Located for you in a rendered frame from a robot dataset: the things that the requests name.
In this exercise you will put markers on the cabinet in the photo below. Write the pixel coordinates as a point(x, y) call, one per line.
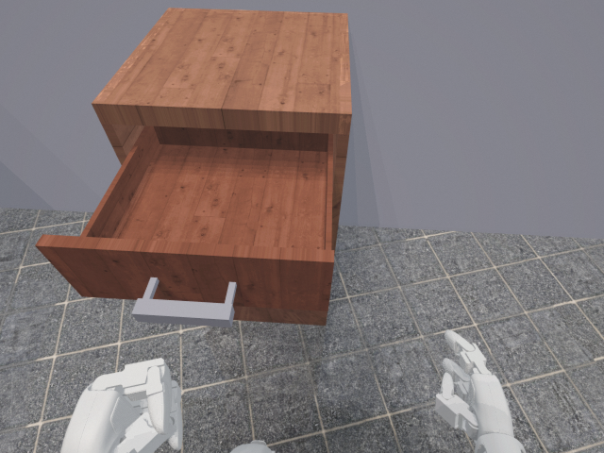
point(260, 70)

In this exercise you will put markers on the robot left hand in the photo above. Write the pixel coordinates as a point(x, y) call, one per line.
point(137, 403)

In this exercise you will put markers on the handle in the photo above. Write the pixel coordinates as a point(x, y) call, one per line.
point(208, 314)

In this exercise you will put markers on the robot right hand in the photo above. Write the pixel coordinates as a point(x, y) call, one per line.
point(480, 406)

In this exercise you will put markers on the drawer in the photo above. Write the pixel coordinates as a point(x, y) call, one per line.
point(201, 207)

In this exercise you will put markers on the robot right forearm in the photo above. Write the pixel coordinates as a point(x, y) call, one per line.
point(498, 443)

